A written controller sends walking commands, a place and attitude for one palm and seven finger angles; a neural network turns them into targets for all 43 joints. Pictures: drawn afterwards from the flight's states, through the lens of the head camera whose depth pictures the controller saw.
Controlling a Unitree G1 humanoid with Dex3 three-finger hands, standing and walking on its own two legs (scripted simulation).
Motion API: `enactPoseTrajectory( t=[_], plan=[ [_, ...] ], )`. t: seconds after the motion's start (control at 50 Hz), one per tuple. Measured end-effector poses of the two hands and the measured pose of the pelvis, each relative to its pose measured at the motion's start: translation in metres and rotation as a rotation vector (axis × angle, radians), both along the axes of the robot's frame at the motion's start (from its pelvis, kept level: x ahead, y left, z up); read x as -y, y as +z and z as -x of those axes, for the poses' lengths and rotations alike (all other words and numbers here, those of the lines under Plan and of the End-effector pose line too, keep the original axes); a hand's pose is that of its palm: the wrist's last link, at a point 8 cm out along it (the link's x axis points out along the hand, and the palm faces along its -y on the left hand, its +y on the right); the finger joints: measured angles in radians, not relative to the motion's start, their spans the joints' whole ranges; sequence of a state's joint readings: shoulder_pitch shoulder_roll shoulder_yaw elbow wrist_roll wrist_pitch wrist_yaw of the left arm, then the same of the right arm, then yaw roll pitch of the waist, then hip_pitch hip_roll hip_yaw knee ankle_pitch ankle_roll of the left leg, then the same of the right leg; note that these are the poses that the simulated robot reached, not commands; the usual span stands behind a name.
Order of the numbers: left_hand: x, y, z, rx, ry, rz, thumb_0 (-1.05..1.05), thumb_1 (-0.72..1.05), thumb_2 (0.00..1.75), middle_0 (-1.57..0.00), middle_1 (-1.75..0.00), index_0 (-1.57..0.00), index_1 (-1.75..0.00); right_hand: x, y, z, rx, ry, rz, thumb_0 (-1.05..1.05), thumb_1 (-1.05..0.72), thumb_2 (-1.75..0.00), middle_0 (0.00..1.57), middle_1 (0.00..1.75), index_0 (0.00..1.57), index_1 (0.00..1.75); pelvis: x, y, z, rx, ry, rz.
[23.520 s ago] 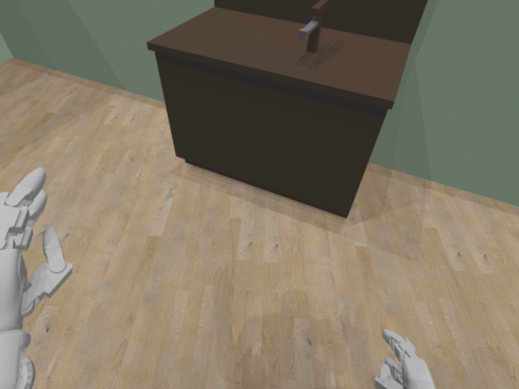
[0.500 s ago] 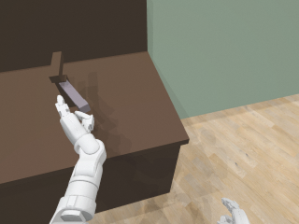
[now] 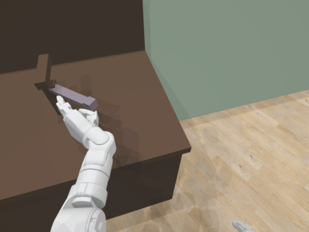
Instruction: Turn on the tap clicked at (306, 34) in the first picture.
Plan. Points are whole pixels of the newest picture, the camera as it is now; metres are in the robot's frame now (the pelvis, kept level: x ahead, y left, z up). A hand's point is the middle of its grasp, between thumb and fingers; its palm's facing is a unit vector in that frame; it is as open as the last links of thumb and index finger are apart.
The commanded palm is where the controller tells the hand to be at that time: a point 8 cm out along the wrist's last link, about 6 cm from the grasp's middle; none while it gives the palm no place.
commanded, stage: push the lever round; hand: left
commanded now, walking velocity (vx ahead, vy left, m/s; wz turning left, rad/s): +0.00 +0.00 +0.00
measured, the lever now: (90, 104) +0.43 +0.20 +0.09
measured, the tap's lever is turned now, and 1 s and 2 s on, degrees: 46 62 75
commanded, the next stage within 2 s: lift the hand up off the lever in 1.04 s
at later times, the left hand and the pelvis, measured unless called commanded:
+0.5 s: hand (102, 107) +0.43 +0.17 +0.08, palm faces +0.80 -0.58 -0.14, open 7.7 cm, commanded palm +0.38 +0.17 +0.08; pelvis -0.01 +0.00 -0.01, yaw +1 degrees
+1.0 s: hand (104, 101) +0.45 +0.17 +0.08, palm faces +0.82 -0.55 -0.13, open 7.9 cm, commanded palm +0.41 +0.18 +0.08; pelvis -0.03 -0.01 -0.01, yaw +0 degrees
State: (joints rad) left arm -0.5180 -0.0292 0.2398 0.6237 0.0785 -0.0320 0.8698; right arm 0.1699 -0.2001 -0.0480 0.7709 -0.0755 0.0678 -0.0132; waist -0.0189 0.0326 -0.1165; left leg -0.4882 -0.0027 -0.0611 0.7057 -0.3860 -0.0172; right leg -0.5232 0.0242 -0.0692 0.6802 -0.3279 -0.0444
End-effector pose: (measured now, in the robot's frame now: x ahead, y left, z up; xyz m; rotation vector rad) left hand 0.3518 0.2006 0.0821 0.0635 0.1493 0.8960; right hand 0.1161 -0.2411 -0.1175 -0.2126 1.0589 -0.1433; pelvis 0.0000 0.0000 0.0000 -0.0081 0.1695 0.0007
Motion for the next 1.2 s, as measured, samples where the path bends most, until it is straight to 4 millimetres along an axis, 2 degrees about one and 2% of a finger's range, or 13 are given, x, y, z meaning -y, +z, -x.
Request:
enactPoseTrajectory(
  t=[0.16, 0.4, 0.58, 0.78, 0.94, 1.2],
  plan=[
    [-0.003, 0.002, -0.003, 0.004, 0.028, 0.000, 0.01, 0.91, 0.91, -0.15, -0.15, -0.15, -0.16, -0.002, 0.001, -0.001, 0.003, 0.015, -0.001, 0.01, -0.91, -0.90, 0.20, 0.30, 0.20, 0.30, -0.002, -0.001, 0.000, -0.005, 0.005, 0.005],
    [0.012, 0.005, -0.016, -0.014, 0.036, -0.002, 0.02, 0.96, 0.92, -0.15, -0.15, -0.15, -0.16, -0.015, -0.012, 0.007, -0.016, 0.069, -0.030, 0.01, -0.91, -0.90, 0.20, 0.30, 0.20, 0.30, -0.004, -0.008, 0.010, -0.032, 0.021, 0.009],
    [0.020, 0.005, -0.026, -0.023, 0.060, -0.010, 0.03, 0.96, 0.92, -0.15, -0.15, -0.12, -0.14, -0.015, -0.022, 0.032, -0.055, 0.060, -0.052, 0.01, -0.90, -0.90, 0.20, 0.30, 0.20, 0.30, -0.001, -0.012, 0.014, -0.059, 0.015, 0.004],
    [0.022, 0.006, -0.032, -0.018, 0.083, -0.010, 0.03, 0.94, 0.92, -0.15, -0.15, -0.12, -0.14, 0.007, -0.021, 0.065, -0.091, 0.011, -0.018, 0.01, -0.91, -0.90, 0.20, 0.30, 0.20, 0.30, 0.006, -0.014, 0.020, -0.072, 0.008, 0.002],
    [0.022, 0.007, -0.039, -0.007, 0.088, -0.010, 0.04, 0.92, 0.92, -0.15, -0.15, -0.12, -0.14, 0.021, -0.018, 0.084, -0.106, -0.027, 0.010, 0.01, -0.91, -0.90, 0.20, 0.30, 0.20, 0.30, 0.008, -0.014, 0.024, -0.084, 0.000, 0.001],
    [0.022, 0.009, -0.064, -0.006, 0.078, -0.011, 0.06, 0.92, 0.93, -0.15, -0.15, -0.11, -0.14, 0.015, -0.019, 0.103, -0.152, -0.058, 0.004, 0.01, -0.91, -0.90, 0.20, 0.30, 0.20, 0.30, 0.003, -0.015, 0.023, -0.118, -0.011, 0.004]
  ],
)
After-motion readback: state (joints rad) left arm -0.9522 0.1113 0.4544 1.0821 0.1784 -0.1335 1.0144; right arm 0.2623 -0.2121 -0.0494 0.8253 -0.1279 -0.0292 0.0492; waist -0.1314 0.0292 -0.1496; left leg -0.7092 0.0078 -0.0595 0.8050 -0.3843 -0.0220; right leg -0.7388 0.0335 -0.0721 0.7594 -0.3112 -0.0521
